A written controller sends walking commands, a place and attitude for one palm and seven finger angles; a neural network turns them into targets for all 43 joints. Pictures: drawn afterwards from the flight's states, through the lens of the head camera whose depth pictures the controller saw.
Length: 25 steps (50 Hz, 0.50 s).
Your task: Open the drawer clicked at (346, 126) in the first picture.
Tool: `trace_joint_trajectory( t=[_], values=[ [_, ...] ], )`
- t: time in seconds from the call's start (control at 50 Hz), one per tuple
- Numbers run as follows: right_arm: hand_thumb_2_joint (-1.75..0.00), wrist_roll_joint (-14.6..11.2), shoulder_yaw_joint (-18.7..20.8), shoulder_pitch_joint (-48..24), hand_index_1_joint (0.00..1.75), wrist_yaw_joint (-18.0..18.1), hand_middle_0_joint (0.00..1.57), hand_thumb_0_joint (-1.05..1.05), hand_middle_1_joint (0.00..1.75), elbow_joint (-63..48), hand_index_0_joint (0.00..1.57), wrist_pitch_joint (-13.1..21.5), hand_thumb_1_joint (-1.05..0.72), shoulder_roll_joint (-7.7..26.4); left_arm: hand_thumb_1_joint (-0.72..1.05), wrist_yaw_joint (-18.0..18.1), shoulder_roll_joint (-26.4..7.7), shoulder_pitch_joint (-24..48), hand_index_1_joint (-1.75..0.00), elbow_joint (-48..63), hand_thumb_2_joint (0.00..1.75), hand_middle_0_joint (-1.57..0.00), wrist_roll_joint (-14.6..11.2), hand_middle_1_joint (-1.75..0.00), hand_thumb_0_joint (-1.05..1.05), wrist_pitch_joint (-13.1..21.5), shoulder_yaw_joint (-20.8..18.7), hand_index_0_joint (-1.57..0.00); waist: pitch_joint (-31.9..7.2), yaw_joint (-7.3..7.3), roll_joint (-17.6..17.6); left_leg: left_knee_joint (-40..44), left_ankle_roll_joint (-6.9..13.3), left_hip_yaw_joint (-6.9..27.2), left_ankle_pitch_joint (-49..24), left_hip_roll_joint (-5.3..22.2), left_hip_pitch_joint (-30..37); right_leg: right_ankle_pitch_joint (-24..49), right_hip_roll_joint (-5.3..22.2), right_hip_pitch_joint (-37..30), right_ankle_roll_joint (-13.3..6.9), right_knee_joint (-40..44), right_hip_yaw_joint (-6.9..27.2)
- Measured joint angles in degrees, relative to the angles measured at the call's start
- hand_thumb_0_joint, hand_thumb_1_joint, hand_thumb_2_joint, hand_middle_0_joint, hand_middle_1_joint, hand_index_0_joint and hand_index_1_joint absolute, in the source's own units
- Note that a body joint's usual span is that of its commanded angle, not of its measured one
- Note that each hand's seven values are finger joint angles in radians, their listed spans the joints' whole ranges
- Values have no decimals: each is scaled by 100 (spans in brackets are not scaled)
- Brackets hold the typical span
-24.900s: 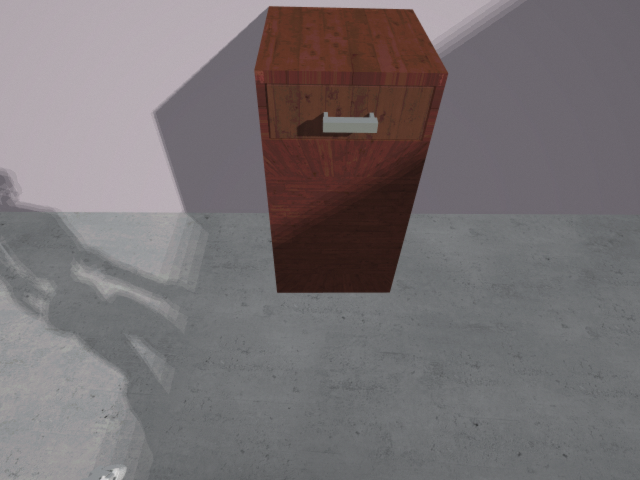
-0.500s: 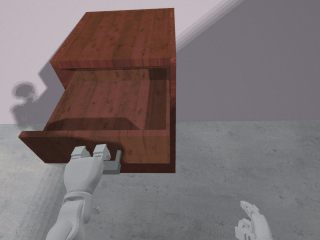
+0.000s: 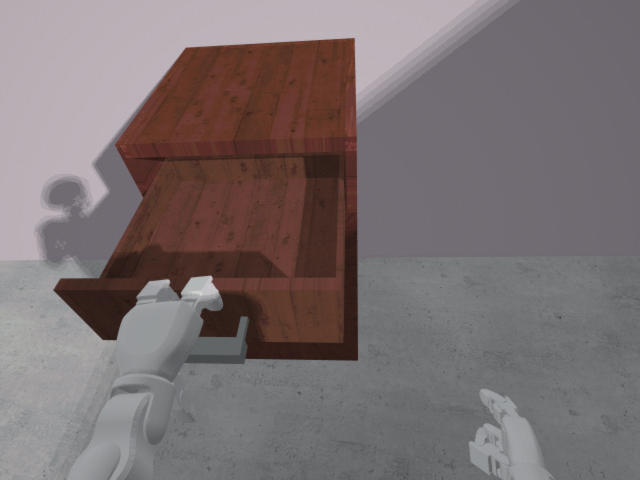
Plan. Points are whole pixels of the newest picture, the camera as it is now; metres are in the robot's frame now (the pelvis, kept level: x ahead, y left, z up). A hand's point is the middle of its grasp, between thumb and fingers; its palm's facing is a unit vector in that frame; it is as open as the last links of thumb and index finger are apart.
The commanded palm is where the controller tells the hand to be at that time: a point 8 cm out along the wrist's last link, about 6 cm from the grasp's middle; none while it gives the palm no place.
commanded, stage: lift the hand off the handle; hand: left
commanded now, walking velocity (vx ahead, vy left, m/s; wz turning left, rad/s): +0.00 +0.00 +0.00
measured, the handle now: (201, 336) +0.29 +0.22 +0.00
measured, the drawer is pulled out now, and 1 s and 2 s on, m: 0.30 0.30 0.30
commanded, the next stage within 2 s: draw the hand back to the body in 0.64 s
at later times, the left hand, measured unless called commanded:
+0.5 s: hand (168, 299) +0.26 +0.21 +0.13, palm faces +0.12 -0.10 -0.99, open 13.9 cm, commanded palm +0.22 +0.21 +0.19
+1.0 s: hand (146, 303) +0.25 +0.23 +0.14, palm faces +0.15 -0.08 -0.99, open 13.9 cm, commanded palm +0.21 +0.22 +0.19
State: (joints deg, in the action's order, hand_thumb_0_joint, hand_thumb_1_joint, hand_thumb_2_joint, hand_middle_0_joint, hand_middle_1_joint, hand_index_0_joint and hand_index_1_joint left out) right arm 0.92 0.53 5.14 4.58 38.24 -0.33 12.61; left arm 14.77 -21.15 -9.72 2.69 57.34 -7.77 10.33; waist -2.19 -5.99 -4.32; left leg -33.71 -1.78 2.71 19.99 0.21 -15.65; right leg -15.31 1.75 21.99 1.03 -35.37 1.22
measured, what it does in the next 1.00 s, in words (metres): stands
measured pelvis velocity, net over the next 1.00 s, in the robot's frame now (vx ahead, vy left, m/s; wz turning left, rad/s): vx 0.00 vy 0.00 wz -0.01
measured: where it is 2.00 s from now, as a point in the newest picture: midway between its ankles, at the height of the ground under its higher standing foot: outside the picture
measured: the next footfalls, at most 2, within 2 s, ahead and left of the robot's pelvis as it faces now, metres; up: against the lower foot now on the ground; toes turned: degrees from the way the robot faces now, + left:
none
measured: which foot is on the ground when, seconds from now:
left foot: down 0.00-1.00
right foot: down 0.00-1.00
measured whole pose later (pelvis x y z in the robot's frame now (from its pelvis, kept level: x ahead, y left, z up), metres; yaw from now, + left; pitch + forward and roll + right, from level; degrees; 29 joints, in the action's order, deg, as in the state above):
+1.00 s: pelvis +0.00 +0.00 +0.01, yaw -1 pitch -2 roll +0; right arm -0.9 -2.1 2.9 0.6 37.2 -5.1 13.4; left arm 1.6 -27.0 -8.9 18.2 52.6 -11.6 4.5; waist -0.1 -7.0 -6.3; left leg -23.4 -1.9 2.3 15.5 1.0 -5.6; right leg -11.1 1.2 12.3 0.9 -25.6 1.2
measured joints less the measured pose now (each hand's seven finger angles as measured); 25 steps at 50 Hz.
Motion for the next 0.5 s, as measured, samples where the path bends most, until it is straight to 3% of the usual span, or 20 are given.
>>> trace_joint_trajectory(
  t=[0.18, 0.36, 0.5],
  values=[
    [-90, -48, -85, -151, 30, -74, 20, 1, 30, 19, 20, -145, -91, 30, -49, -323, -119, 62, -122, 536, 30, -37, -74, -123, 0, -230, -99, -38, 43, -99, -83, 373, 0, 15, -127, 23, 382, 97, -9, -374, -2, 334, -27],
    [-90, -117, -191, -284, 30, -192, 20, 1, 30, -61, 20, -342, -91, 64, -50, -976, -211, 379, -121, 1005, 30, -33, -210, -121, 0, -633, -132, -33, 43, -78, -147, 713, 10, -1, -245, 41, 731, 204, -17, -710, 6, 652, -24],
    [-90, -140, -234, -300, 30, -321, 20, 1, 30, -176, 20, -459, -91, 96, -49, -1338, -404, 129, -120, 1526, 30, -32, -317, -121, 0, -568, -234, -32, 90, -53, -169, 879, 17, -59, -282, 63, 947, 249, -40, -894, 10, 794, 25]
  ],
)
